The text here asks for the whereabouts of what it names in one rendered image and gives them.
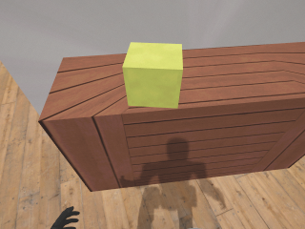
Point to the carton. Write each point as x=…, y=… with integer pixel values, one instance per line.
x=153, y=74

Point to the robot left hand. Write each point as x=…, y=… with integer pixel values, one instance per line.
x=63, y=219

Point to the pedestal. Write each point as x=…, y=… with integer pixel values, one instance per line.
x=241, y=110

